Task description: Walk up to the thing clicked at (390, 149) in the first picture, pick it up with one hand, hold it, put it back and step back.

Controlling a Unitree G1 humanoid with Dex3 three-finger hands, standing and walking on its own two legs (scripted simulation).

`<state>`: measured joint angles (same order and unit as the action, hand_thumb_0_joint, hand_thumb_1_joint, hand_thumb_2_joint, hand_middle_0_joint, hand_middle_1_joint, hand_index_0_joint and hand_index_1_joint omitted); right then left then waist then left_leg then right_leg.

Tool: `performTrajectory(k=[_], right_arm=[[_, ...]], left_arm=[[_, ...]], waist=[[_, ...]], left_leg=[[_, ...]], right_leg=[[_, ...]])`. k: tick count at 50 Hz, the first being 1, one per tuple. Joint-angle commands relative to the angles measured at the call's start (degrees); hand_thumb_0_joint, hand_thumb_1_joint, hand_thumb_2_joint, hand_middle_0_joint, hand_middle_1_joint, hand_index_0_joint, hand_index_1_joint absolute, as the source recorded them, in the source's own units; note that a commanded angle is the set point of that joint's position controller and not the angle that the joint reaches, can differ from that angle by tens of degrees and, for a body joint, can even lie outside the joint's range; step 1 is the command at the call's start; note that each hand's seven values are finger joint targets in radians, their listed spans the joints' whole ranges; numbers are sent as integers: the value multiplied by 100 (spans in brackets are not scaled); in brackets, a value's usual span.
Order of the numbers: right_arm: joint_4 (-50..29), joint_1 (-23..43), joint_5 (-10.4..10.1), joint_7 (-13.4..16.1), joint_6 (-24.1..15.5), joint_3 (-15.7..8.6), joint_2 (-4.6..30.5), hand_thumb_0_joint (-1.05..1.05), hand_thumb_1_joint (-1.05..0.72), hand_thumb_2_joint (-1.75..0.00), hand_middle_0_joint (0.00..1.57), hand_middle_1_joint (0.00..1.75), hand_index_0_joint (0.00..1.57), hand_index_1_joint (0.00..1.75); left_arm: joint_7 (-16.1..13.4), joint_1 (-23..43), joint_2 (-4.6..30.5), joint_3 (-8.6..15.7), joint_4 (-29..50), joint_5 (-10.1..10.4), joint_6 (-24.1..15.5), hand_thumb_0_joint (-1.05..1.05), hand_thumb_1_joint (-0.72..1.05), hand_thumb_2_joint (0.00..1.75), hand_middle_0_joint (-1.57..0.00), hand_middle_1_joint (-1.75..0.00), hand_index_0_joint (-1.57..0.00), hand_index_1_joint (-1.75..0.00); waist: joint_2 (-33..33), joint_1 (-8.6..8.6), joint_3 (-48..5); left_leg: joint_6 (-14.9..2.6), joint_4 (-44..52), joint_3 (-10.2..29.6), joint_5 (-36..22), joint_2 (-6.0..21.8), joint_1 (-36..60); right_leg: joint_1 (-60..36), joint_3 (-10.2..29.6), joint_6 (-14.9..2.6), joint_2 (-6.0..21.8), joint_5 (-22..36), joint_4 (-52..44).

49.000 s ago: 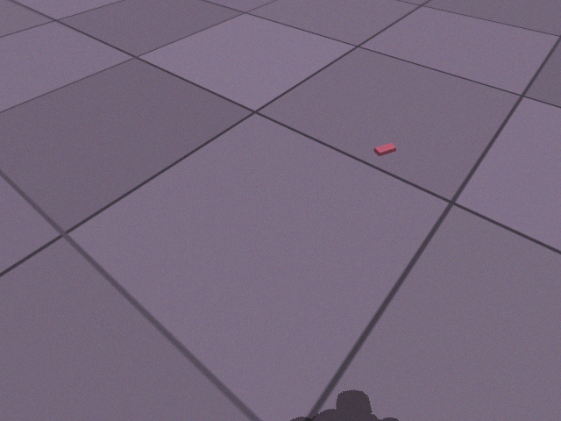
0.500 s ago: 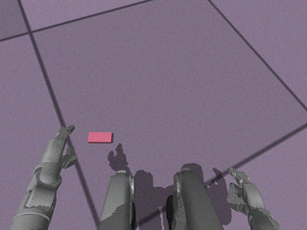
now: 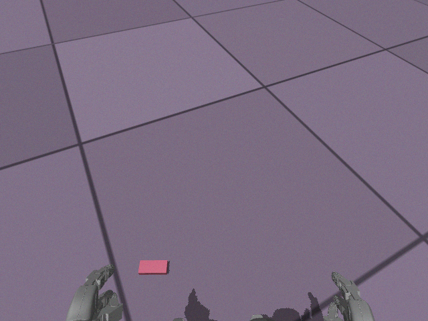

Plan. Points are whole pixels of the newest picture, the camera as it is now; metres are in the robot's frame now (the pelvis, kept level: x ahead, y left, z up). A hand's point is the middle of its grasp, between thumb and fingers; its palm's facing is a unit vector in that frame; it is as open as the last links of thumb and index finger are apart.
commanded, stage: home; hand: left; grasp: from above
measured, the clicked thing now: (153, 267) +0.46 +0.24 -0.69
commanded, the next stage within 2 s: none
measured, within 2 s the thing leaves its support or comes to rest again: neither
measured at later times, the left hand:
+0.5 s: hand out of the picture +0.17 +0.18 -0.03, palm faces +0.05 -0.98 -0.19, open 7.4 cm
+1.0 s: hand out of the picture +0.17 +0.18 -0.03, palm faces +0.04 -0.98 -0.19, open 7.4 cm
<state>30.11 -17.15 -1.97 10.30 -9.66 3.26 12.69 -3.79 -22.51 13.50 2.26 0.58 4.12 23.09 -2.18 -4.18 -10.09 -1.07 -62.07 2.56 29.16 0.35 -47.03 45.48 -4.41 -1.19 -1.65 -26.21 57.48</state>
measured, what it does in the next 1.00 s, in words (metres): stands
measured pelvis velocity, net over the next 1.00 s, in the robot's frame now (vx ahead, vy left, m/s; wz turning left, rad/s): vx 0.01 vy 0.00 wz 0.01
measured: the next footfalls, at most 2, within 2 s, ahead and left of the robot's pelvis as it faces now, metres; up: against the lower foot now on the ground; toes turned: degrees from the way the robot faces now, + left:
none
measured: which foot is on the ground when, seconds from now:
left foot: down 0.00-1.00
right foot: down 0.00-1.00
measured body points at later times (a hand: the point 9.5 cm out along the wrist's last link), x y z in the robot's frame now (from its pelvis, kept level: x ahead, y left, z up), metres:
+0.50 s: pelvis +0.01 +0.00 +0.02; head +0.03 +0.01 +0.47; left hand +0.16 +0.23 -0.02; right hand +0.18 -0.24 -0.04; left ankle +0.01 +0.10 -0.67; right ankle +0.02 -0.11 -0.67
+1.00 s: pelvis +0.01 +0.00 +0.02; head +0.03 +0.00 +0.47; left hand +0.16 +0.23 -0.02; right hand +0.17 -0.24 -0.05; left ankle +0.01 +0.10 -0.67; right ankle +0.02 -0.11 -0.67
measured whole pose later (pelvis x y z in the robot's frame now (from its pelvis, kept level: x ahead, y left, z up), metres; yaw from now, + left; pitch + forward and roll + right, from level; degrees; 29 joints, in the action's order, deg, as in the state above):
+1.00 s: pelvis +0.01 +0.00 +0.02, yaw +1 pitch +10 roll -2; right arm 30.9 -17.2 -0.6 10.9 -14.2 2.6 12.7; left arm -0.9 -28.8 13.2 1.1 5.8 3.4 24.2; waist -2.2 -2.3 -8.9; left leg -1.1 -56.4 2.4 27.9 -0.1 -38.1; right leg 36.8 -4.0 -1.1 -1.3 -25.4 52.5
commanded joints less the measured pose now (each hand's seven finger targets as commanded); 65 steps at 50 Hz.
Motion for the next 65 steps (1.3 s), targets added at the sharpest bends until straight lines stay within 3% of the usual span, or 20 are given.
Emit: performTrajectory(k=[1, 5, 11, 19, 21, 23, 35, 38, 40, 41, 43, 45, 54, 60, 65], right_arm=[[-935, 269, 38, 104, -396, -289, 637, 0, -90, -90, 20, 30, 20, 30], [-1021, 297, 50, 135, -499, -314, 649, 0, -90, -90, 20, 30, 20, 30], [-949, 305, 89, 135, -659, -348, 708, 0, -90, -90, 20, 30, 20, 30], [-882, 327, 131, 115, -744, -358, 712, 0, -90, -90, 20, 30, 20, 30], [-831, 327, 141, 108, -751, -373, 729, 0, -90, -90, 20, 30, 20, 30], [-855, 358, 134, 110, -732, -342, 711, 0, -90, -90, 20, 30, 20, 30], [-890, 391, 125, 101, -750, -364, 712, 0, -90, -90, 20, 30, 20, 30], [-845, 343, 125, 103, -754, -389, 740, 0, -90, -90, 20, 30, 20, 30], [-850, 340, 124, 109, -754, -370, 707, 0, -90, -90, 20, 30, 20, 30], [-841, 361, 124, 101, -756, -398, 757, 0, -90, -90, 20, 30, 20, 30], [-850, 380, 125, 95, -748, -363, 705, 0, -90, -90, 20, 30, 20, 30], [-855, 350, 119, 103, -766, -390, 740, 0, -90, -90, 20, 30, 20, 30], [-830, 363, 126, 105, -771, -404, 772, 0, -90, -90, 20, 30, 20, 30], [-808, 321, 130, 96, -749, -403, 738, 0, -90, -90, 20, 30, 20, 30], [-839, 339, 137, 104, -739, -414, 746, 0, -90, -90, 20, 30, 20, 30]], left_arm=[[-17, -428, 481, 272, 1381, -18, -125, 0, 90, 90, -20, -30, -20, -30], [74, -529, 504, 239, 1686, -35, -65, 0, 90, 90, -20, -30, -20, -30], [201, -426, 496, 225, 1561, -67, -90, 0, 90, 90, -20, -30, -20, -30], [240, -407, 529, 209, 1582, -112, -191, 0, 90, 90, -20, -30, -20, -30], [231, -359, 625, 312, 1731, -93, -208, 0, 90, 90, -20, -30, -20, -30], [226, -560, 489, 180, 1438, -125, -161, 0, 90, 90, -20, -30, -20, -30], [206, -475, 576, 315, 1625, -75, -185, 0, 90, 90, -20, -30, -20, -30], [207, -399, 645, 307, 1740, -96, -213, 0, 90, 90, -20, -30, -20, -30], [217, -592, 475, 183, 1485, -111, -158, 0, 90, 90, -20, -30, -20, -30], [209, -341, 645, 314, 1800, -89, -219, 0, 90, 90, -20, -30, -20, -30], [222, -652, 456, 176, 1352, -116, -151, 0, 90, 90, -20, -30, -20, -30], [216, -441, 588, 298, 1678, -76, -193, 0, 90, 90, -20, -30, -20, -30], [228, -530, 571, 242, 1597, -81, -166, 0, 90, 90, -20, -30, -20, -30], [229, -487, 634, 288, 1701, -76, -182, 0, 90, 90, -20, -30, -20, -30], [214, -524, 556, 238, 1615, -101, -180, 0, 90, 90, -20, -30, -20, -30]], waist=[[-160, 107, -587], [-59, 92, -309], [14, 65, -151], [-134, 110, -376], [-146, 171, -378], [-101, 155, -263], [80, 224, -318], [-83, 201, -402], [-111, 178, -323], [-148, 202, -322], [-71, 198, -148], [1, 198, -330], [-33, 186, -240], [-104, 175, -491], [-83, 176, -318]], left_leg=[[-25, 1292, 120, -1396, -28, 1071], [-72, 1473, 88, -1107, -54, 1115], [-57, 1543, 151, -1250, -28, 1223], [-34, 1491, 87, -1528, -71, 1420], [-22, 1496, 92, -1600, -62, 1438], [-29, 1515, 80, -1541, -67, 1390], [-78, 1462, 20, -1257, -102, 1235], [-45, 1520, 58, -1285, -72, 1310], [-29, 1528, 77, -1299, -60, 1317], [-14, 1595, 135, -1268, -27, 1326], [-20, 1592, 144, -1188, -29, 1238], [-46, 1538, 93, -1177, -49, 1285], [-32, 1547, 119, -1185, -43, 1263], [-24, 1429, 93, -1598, -58, 1349], [-21, 1461, 74, -1513, -48, 1329]], right_leg=[[-1031, 93, -2, -60, 1104, -1131], [-1066, 88, 23, -46, 848, -1366], [-1076, 54, 24, -39, 917, -1339], [-1278, 98, 24, -12, 1180, -1319], [-1327, 96, 26, -20, 1231, -1290], [-1274, 95, 20, -12, 1180, -1322], [-1376, 161, 58, 28, 1022, -1446], [-1317, 144, 29, 1, 999, -1358], [-1241, 129, 18, 0, 983, -1329], [-1231, 98, 13, -23, 925, -1304], [-1155, 85, 22, -20, 864, -1322], [-1263, 122, 33, -13, 882, -1349], [-1222, 131, 33, -7, 881, -1321], [-1318, 140, 21, -2, 1238, -1264], [-1263, 141, 17, 0, 1156, -1264]])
